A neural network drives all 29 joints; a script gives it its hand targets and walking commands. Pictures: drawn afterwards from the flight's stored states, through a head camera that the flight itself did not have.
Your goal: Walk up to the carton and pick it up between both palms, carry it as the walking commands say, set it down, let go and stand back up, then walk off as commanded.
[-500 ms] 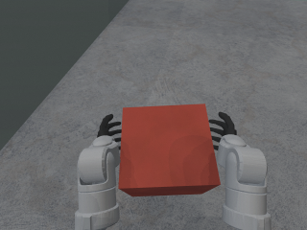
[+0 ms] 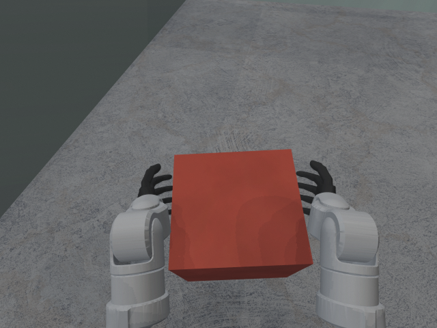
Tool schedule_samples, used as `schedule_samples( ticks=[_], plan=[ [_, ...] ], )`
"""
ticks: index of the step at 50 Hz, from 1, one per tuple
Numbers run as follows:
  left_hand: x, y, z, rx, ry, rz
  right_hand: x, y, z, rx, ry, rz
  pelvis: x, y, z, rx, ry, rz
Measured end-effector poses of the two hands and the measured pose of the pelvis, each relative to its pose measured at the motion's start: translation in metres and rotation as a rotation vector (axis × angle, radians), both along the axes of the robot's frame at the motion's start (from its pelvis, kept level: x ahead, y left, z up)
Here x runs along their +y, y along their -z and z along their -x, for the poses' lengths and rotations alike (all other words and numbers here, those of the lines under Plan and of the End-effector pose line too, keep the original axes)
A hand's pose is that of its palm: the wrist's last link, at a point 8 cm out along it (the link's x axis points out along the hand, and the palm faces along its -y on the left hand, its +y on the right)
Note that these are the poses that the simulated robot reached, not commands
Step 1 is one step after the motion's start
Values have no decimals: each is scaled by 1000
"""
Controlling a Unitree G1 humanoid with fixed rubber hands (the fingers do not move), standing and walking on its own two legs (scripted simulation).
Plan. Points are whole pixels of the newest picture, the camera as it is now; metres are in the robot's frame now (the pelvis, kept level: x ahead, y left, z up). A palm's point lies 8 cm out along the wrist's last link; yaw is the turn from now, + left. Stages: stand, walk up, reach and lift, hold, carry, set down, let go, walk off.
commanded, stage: carry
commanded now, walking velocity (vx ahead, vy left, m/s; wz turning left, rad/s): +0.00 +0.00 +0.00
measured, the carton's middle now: (235, 221) +0.32 +0.00 +0.00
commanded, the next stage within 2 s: none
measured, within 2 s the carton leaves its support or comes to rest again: neither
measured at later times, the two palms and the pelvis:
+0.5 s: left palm (171, 122) +0.52 +0.14 +0.08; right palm (301, 120) +0.52 -0.15 +0.09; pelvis +0.21 +0.00 +0.00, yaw -1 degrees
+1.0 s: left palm (188, 70) +0.74 +0.12 +0.08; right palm (292, 69) +0.74 -0.16 +0.08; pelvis +0.43 -0.02 +0.00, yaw -2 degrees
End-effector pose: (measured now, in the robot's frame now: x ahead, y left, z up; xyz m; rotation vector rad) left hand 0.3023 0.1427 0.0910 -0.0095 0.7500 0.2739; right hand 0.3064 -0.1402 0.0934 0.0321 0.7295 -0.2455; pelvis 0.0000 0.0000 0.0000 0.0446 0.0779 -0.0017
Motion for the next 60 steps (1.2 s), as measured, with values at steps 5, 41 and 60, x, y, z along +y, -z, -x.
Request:
schedule_samples(
  ticks=[5, 41, 60],
  plan=[
    [2, -3, -44, 2, 15, -11, 2, 0, -40, 2, 13, -9, 5, -3, -42, 5, 13, 35],
    [-25, 7, -350, -3, -1, -14, -25, 10, -353, -6, -10, -12, -26, -1, -347, 9, 0, -27],
    [-44, 8, -518, 3, 20, -27, -45, 14, -519, -6, -1, -28, -42, -8, -512, 7, 9, -22]
  ],
)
